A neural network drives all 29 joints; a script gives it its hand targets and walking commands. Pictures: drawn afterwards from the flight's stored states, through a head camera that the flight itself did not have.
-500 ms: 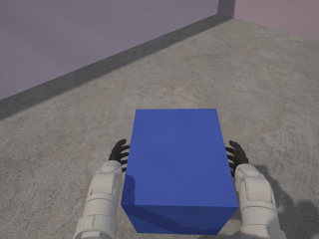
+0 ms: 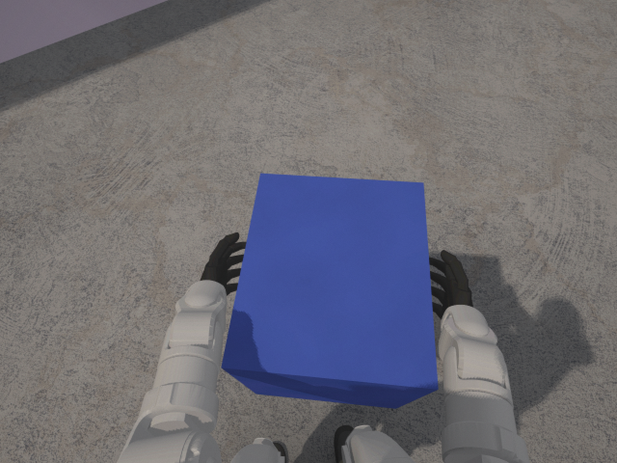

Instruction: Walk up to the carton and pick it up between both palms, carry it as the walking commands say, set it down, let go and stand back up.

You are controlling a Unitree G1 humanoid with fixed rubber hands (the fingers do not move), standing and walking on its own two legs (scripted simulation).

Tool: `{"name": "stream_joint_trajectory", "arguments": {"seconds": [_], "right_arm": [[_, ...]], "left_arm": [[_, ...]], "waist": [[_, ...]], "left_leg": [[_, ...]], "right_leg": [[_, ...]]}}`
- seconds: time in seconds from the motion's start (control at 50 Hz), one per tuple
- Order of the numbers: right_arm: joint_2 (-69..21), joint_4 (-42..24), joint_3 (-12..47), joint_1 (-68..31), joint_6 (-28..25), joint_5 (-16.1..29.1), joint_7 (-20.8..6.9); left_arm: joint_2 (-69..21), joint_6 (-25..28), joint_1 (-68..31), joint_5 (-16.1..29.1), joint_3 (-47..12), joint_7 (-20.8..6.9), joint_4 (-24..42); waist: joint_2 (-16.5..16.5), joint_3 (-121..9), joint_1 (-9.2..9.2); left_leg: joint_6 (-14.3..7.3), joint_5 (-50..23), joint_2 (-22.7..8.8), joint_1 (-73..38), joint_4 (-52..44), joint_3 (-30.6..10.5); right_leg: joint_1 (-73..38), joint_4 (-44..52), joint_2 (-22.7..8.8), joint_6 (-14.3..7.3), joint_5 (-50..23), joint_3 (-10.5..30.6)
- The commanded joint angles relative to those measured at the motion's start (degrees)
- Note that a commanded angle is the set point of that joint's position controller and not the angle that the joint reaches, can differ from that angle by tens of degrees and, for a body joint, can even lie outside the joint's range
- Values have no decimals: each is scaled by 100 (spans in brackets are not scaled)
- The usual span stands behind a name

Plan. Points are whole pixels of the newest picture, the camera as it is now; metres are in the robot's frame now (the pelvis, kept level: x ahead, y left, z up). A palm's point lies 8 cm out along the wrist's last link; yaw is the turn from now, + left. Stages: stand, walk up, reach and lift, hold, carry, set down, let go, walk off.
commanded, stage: set down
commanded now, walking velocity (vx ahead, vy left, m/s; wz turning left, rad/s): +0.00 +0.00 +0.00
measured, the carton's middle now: (332, 298) +0.34 -0.04 -0.11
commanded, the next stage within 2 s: none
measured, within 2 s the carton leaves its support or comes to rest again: neither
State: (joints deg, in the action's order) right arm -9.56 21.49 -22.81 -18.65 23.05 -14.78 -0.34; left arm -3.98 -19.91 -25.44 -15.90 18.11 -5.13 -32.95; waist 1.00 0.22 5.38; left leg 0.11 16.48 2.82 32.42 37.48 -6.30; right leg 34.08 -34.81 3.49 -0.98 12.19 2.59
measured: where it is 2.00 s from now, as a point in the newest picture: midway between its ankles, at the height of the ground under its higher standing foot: outside the picture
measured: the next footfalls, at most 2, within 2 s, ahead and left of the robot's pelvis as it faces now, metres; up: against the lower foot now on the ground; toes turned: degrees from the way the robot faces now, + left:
none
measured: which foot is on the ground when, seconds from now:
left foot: down 0.00-1.00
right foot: down 0.00-1.00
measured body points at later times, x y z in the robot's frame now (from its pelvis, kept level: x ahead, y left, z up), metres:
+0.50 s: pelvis -0.02 +0.02 -0.06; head +0.16 +0.01 +0.36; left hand +0.39 +0.12 -0.13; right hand +0.34 -0.20 -0.13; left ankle +0.02 +0.12 -0.72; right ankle +0.04 -0.11 -0.72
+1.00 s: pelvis -0.04 +0.01 -0.13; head +0.18 +0.00 +0.26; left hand +0.42 +0.12 -0.22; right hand +0.37 -0.21 -0.21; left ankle +0.02 +0.12 -0.72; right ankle +0.04 -0.11 -0.72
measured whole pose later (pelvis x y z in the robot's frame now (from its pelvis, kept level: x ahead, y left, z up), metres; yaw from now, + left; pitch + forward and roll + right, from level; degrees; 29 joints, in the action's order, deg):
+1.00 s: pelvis -0.04 +0.01 -0.13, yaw +1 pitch +40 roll +0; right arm -3.2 30.9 -27.6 -38.8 17.8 -11.3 0.0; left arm -0.6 -16.7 -45.3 -11.8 20.3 -0.2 -39.9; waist 2.6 -12.7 4.9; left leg 0.5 26.3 7.0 88.3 74.6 -4.6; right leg 90.5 -72.8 3.7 0.9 22.4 3.4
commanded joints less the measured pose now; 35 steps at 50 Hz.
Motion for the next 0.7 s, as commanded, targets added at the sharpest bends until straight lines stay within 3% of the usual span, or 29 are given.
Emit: {"name": "stream_joint_trajectory", "arguments": {"seconds": [0.0, 0.12, 0.36, 0.68], "right_arm": [[-4671, 112, 3226, -2984, -340, 795, -1225], [-4364, 218, 3059, -3217, -581, 746, -1407], [-4327, 501, 3002, -3932, -717, 860, -1706], [-4443, 782, 2858, -4755, -639, 941, -1604]], "left_arm": [[-5180, 343, -2677, 752, -2784, -1171, 45], [-5276, 522, -2771, 697, -2749, -991, -47], [-5358, 623, -3471, 782, -2913, -805, 25], [-5337, 513, -4316, 982, -2824, -881, -279]], "waist": [[62, -3149, 132], [176, -3599, 232], [235, -4771, 166], [123, -5621, 145]], "left_leg": [[-215, -978, 285, 74, -230, 48], [-109, -1359, 267, 259, 114, -32], [2, -1416, 320, 840, 982, 96], [17, -908, 528, 2410, 2095, 353]], "right_leg": [[-2019, -142, 47, 92, -1874, 252], [-1076, -545, 151, 20, -1782, 88], [473, -1437, 243, 41, -1447, -68], [1479, -2495, 255, 147, -1257, -188]]}}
